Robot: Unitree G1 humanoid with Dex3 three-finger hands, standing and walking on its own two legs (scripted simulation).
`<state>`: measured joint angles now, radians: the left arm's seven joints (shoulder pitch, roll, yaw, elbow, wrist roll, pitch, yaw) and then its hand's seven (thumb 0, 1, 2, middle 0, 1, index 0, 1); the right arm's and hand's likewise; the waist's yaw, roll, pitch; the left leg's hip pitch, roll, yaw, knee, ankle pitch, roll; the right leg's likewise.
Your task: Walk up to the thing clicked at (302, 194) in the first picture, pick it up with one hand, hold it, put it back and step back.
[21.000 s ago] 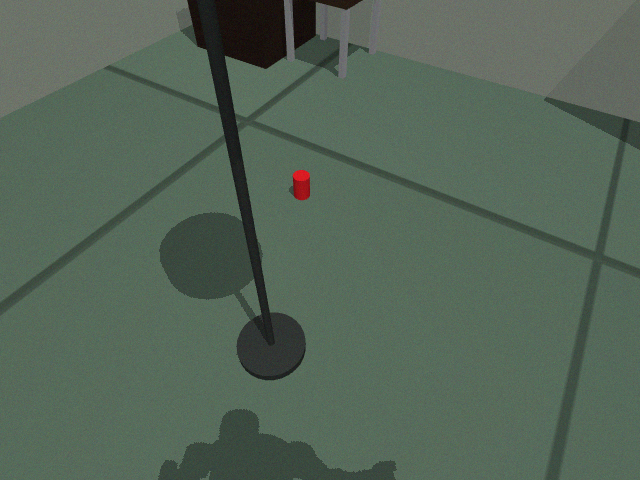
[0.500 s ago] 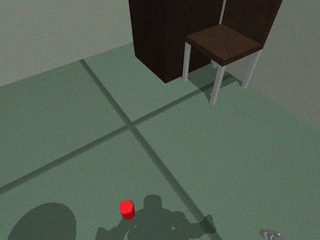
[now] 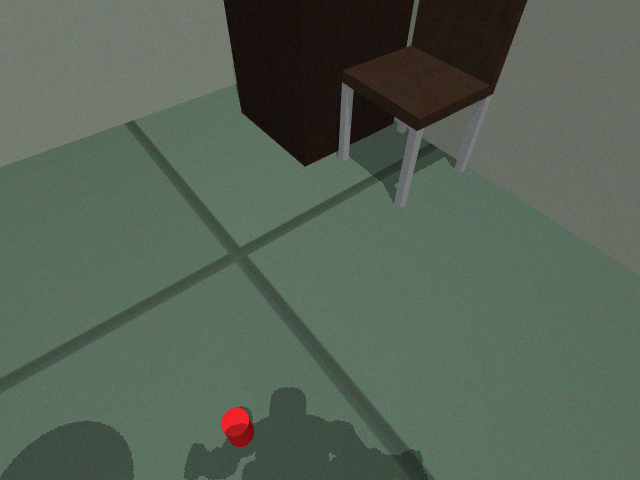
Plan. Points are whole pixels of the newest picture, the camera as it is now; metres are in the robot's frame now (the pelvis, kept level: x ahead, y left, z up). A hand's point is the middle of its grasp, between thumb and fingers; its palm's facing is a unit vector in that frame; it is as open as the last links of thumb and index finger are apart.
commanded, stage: walk up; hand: left
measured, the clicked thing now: (238, 427) +0.38 +0.23 -0.72
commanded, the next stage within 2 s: stand in 0.42 s
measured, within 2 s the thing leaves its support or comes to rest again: neither
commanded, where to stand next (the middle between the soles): +0.04 +0.01 m, yaw +1 degrees
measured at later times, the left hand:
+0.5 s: hand out of the picture +0.09 +0.25 -0.15, palm faces -0.03 -0.94 -0.34, open 7.4 cm
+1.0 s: hand out of the picture +0.07 +0.25 -0.15, palm faces -0.03 -0.94 -0.35, open 7.4 cm
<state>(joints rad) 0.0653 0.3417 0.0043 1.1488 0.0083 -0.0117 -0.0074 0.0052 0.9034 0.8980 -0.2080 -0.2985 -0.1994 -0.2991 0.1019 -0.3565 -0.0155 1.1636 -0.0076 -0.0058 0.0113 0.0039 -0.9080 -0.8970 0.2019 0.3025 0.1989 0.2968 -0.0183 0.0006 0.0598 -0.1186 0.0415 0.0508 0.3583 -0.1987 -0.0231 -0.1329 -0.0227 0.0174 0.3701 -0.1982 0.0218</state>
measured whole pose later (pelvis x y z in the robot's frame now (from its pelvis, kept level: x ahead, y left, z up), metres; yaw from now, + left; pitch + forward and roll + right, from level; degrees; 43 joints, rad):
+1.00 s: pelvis -0.01 +0.00 +0.00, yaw +0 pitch -2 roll +0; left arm 0.11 0.35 0.00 1.14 0.01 -0.01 -0.01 0.01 0.90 0.90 -0.21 -0.30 -0.20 -0.30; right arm 0.09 -0.34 -0.01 1.15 -0.01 0.00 0.02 0.00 -0.91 -0.90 0.20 0.30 0.20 0.30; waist -0.01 0.00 0.06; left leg -0.11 0.04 0.04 0.31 -0.17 -0.03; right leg -0.12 -0.02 0.01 0.33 -0.17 0.02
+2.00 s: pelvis +0.00 -0.01 +0.00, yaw +1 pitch -2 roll +0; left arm 0.11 0.35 -0.01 1.13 0.01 -0.01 0.00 0.01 0.90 0.90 -0.21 -0.30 -0.20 -0.30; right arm 0.11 -0.35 -0.01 1.14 -0.01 0.00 0.01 0.00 -0.91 -0.90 0.20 0.30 0.20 0.30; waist 0.00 0.00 0.05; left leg -0.10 0.05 0.04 0.32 -0.18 -0.03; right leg -0.11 -0.02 0.00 0.33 -0.18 0.02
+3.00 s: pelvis -0.01 +0.00 -0.02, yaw +2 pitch +7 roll +0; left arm -0.04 0.34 0.14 1.01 0.15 0.00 -0.04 0.00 0.35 0.92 -0.14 -0.78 -0.14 -0.76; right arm 0.22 -0.24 -0.04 0.79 0.02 -0.04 -0.02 0.00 -0.92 -0.90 0.20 0.30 0.20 0.30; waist -0.02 -0.01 0.01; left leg -0.45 0.04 0.01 0.62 -0.29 -0.03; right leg -0.44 -0.03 -0.01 0.62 -0.29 0.02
